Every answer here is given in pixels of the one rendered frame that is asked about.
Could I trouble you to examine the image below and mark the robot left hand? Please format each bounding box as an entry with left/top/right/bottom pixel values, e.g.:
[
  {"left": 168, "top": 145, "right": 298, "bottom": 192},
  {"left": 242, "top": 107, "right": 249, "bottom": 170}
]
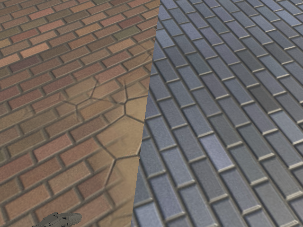
[{"left": 32, "top": 212, "right": 82, "bottom": 227}]

